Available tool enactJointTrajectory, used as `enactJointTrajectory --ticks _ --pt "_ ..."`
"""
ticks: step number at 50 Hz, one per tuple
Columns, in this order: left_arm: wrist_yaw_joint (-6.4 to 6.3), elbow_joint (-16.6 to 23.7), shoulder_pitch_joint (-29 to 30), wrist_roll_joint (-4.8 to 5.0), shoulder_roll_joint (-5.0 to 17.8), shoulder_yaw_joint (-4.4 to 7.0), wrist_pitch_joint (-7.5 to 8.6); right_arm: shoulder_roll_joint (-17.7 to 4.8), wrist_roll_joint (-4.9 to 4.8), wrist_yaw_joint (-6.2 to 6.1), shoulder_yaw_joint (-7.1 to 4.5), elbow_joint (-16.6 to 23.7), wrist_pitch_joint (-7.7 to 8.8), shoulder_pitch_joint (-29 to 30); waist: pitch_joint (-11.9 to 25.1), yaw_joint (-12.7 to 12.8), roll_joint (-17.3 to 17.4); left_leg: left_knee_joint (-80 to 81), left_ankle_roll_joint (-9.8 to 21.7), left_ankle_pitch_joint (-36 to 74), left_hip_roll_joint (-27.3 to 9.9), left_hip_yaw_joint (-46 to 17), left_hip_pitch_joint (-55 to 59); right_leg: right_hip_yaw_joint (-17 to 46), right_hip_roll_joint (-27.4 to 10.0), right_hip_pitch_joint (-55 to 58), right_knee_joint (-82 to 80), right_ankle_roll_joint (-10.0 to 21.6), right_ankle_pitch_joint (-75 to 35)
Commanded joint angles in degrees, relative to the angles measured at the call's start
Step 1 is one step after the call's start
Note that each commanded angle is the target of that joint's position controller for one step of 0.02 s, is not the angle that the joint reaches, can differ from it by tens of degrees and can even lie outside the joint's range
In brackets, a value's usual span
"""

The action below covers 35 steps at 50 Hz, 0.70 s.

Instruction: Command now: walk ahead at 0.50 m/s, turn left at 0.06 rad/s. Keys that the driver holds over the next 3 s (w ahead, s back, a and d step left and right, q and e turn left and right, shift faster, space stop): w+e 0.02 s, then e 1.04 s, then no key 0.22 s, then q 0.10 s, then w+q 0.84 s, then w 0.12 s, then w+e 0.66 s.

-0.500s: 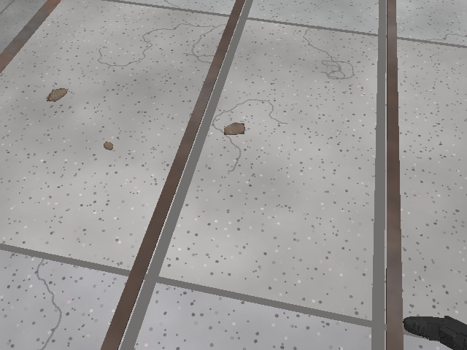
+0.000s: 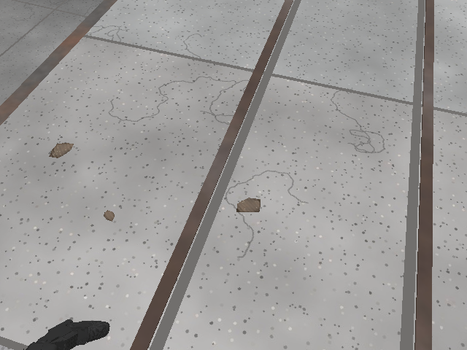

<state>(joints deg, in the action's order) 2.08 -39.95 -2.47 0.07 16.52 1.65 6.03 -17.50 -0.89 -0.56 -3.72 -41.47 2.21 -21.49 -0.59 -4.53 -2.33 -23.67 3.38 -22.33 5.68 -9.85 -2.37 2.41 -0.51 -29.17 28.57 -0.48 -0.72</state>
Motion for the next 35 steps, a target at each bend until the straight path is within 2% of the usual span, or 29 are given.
enactJointTrajectory --ticks 1,2,3,4,5,6,7,8,10,12,14,16,18,21,23,24,25,26,27,28,29,30,31,32,34,35 --pt "-0.3 2.02 -4.58 -0.16 8.93 3.36 1.15 -7.15 0.3 -0.1 -1.7 2.02 0.15 0.18 3.42 4.94 8.77 -6.45 5.66 38.98 -13.44 -5.75 0.38 -2.24 0.58 11.54 -2.42 4.86 3.48" --pt "-0.35 1.02 -12.49 -1.01 11.53 3.96 1.35 -5.46 1.23 -0.42 -0.77 3.09 0.06 0.12 11.6 8.07 4.33 -20.99 3.25 35.46 -10.14 -2.29 -5.23 6.3 -6.47 25.53 -0.18 8.87 -5.36" --pt "-0.11 -0.24 -17.56 -1.49 16.37 5.37 0.76 -3.02 0.62 -0.5 0.05 3.21 0.66 -6.98 19.03 6.49 -10.74 -42.62 -2.8 10.86 -0.97 3.83 -25.16 28.96 -17.74 45.03 -2.4 19.28 -5.4" --pt "0.66 -0.88 -18.28 0.6 12.29 4.36 0.45 -5.16 1.23 -0.49 0.03 3.21 1.22 -6.73 18.45 6.78 -12.09 -48.81 -4.04 -11.25 -0.43 1.61 -33.96 40.76 -20.08 47.03 -9.28 20.47 -2.23" --pt "0.62 0.16 -14.41 1.24 9.27 3.39 0.12 -8.34 0.62 -0.37 -0.88 3.99 1.35 -0.47 10.97 7.29 -5.55 -51.41 -4.3 -8.46 -3.62 1.0 -37.11 33.98 -18.54 40.8 -8.86 17.91 -2.79" --pt "0.44 1.19 -11.16 0.72 7.99 2.85 -0.43 -8.26 0.94 -0.46 -0.8 4.92 1.41 4.12 6.88 6.97 -0.28 -50.09 -4.74 -5.3 -5.4 2.83 -36.19 26.74 -16.06 33.81 -8.67 16.16 -10.07" --pt "0.26 1.33 -9.49 0.59 7.28 2.54 -0.83 -7.73 1.79 -0.53 -0.84 5.95 1.49 6.9 3.54 6.16 1.68 -46.66 -5.33 -3.42 -6.78 3.99 -35.57 22.0 -14.15 27.99 -8.75 15.79 -19.39" --pt "-0.07 1.25 -9.11 0.28 6.77 2.31 -0.94 -6.98 2.35 -0.65 -0.91 6.44 1.42 7.33 3.51 4.92 0.99 -42.73 -5.62 -1.75 -8.07 4.01 -32.65 18.56 -11.88 25.08 -9.0 14.81 -25.41" --pt "-0.59 0.71 -9.01 -0.11 7.95 2.73 -1.43 -4.54 2.06 -1.03 -0.42 6.08 0.86 5.77 4.73 3.45 -2.63 -36.95 -6.86 -0.55 -7.36 5.04 -29.31 15.0 -9.21 22.41 -9.27 14.53 -31.34" --pt "-1.36 0.22 -9.78 0.08 10.16 3.59 -2.24 -3.73 1.74 -1.54 -0.14 6.03 0.24 6.21 6.4 3.31 -3.24 -31.82 -8.09 0.84 -6.09 5.8 -28.26 14.15 -9.04 21.38 -9.1 15.29 -33.75" --pt "-2.21 -0.06 -10.3 0.81 11.31 4.14 -3.38 -3.75 1.69 -1.87 -0.15 6.01 -0.37 7.97 7.79 3.67 -2.74 -27.39 -8.72 5.29 -5.23 5.52 -26.8 14.26 -8.53 20.22 -8.83 14.5 -29.64" --pt "-2.95 -0.2 -10.65 1.39 11.21 4.24 -4.48 -3.7 1.47 -1.87 -0.26 6.27 -0.88 10.69 7.83 4.34 -3.08 -23.57 -9.01 9.6 -4.38 4.95 -25.37 14.83 -7.44 18.82 -8.66 12.89 -23.15" --pt "-3.55 -0.25 -11.09 1.46 10.9 4.28 -5.52 -3.47 1.24 -1.59 -0.26 6.99 -0.97 14.01 6.85 5.24 -3.62 -20.04 -9.04 11.16 -3.75 4.14 -24.89 16.58 -6.87 18.27 -8.34 12.07 -16.44" --pt "-4.12 0.12 -11.48 1.28 10.8 4.44 -6.82 -3.8 0.84 -0.93 -0.43 7.89 -0.21 17.67 5.43 6.17 -4.76 -14.13 -8.61 9.65 -2.61 3.06 -24.04 20.7 -6.72 19.62 -6.75 11.74 -10.06" --pt "-4.31 0.91 -10.63 1.28 10.62 4.49 -7.35 -4.61 0.63 -0.51 -0.82 7.68 0.64 17.24 5.07 5.61 -5.82 -8.7 -7.81 8.93 -2.25 2.61 -21.33 23.96 -6.46 20.83 -4.91 11.06 -8.97" --pt "-4.42 1.52 -9.34 1.46 10.34 4.42 -7.54 -4.9 0.55 -0.34 -1.07 7.16 1.08 15.83 4.84 4.43 -6.21 -3.7 -7.02 11.51 -2.42 2.87 -18.53 24.92 -5.58 20.93 -3.43 10.1 -8.25" --pt "-4.52 2.17 -8.09 1.67 9.66 4.2 -7.66 -5.2 0.61 -0.27 -1.34 6.34 1.53 13.8 4.7 3.0 -6.05 3.33 -5.85 18.58 -3.42 3.55 -13.66 24.73 -3.81 19.69 -1.41 8.45 -5.81" --pt "-4.48 2.65 -9.66 1.15 7.34 3.49 -7.58 -7.48 1.27 -0.6 -1.9 6.23 1.67 12.43 7.18 3.8 -2.93 4.24 -3.08 25.95 -10.51 -0.57 -5.31 22.86 -1.52 15.58 3.45 6.06 3.56" --pt "-4.29 2.43 -15.21 -0.1 4.12 2.65 -7.4 -10.77 2.16 -1.19 -2.34 7.38 1.04 13.4 9.29 7.34 10.79 1.46 3.22 46.72 -22.72 -11.69 3.02 14.32 5.66 7.15 15.38 2.59 30.34" --pt "-4.28 3.23 -16.61 0.61 7.35 3.4 -7.25 -10.09 3.52 -0.73 -2.44 6.21 0.27 10.88 9.87 6.62 17.91 2.54 11.96 49.7 -30.12 -22.81 3.77 8.46 8.47 -1.64 26.14 -0.16 42.96" --pt "-4.37 1.67 -17.86 0.54 11.54 4.72 -7.42 -7.64 2.58 -0.47 -1.9 6.69 0.17 12.03 8.07 6.46 12.24 2.78 12.36 45.55 -29.02 -19.78 1.65 8.22 4.95 -2.99 34.7 -2.39 39.35" --pt "-4.47 0.9 -16.29 1.03 12.76 5.5 -8.08 -5.4 2.18 -0.47 -1.32 6.92 0.01 13.81 6.45 6.27 8.97 2.05 9.94 41.44 -24.92 -12.98 -0.26 7.61 3.82 -3.75 38.15 -3.74 35.09" --pt "-4.71 0.37 -15.93 1.36 11.93 5.63 -9.07 -4.57 1.8 -0.49 -0.96 7.26 -0.28 15.62 5.34 6.64 7.82 2.25 8.15 37.47 -21.82 -8.09 -2.2 6.77 3.06 -3.65 39.78 -4.88 32.34" --pt "-4.71 0.92 -15.13 1.27 11.05 5.47 -9.67 -4.78 1.52 -0.62 -0.91 7.06 -0.57 16.76 4.19 6.52 8.67 2.91 8.08 36.06 -20.77 -5.54 -4.32 5.63 2.37 -3.76 41.02 -5.72 29.57" --pt "-4.26 2.4 -13.22 1.53 8.14 4.68 -9.88 -5.3 2.01 -1.08 -1.02 6.37 -1.13 16.45 3.14 5.86 11.03 4.77 8.49 34.65 -18.17 -0.36 -6.41 2.18 1.84 -2.59 38.31 -6.51 26.05" --pt "-4.16 3.27 -11.82 1.58 7.34 4.41 -9.76 -5.51 2.16 -1.33 -1.14 6.02 -1.36 15.68 3.51 5.05 11.85 5.11 9.14 34.6 -18.43 0.46 -4.99 1.33 1.4 -2.98 36.03 -6.73 25.34"
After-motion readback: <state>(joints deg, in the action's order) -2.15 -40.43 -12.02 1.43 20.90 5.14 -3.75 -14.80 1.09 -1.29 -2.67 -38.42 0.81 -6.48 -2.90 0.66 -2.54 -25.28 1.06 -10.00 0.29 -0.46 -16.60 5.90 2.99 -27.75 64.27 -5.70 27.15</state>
